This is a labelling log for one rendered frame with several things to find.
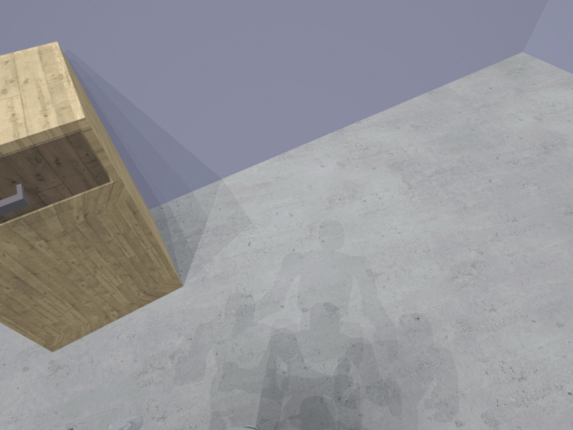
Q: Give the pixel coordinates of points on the handle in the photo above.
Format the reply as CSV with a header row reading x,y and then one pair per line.
x,y
14,202

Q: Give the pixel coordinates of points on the drawer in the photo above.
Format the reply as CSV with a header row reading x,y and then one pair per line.
x,y
50,171

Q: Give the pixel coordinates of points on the cabinet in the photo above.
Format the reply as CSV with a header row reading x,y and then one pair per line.
x,y
74,266

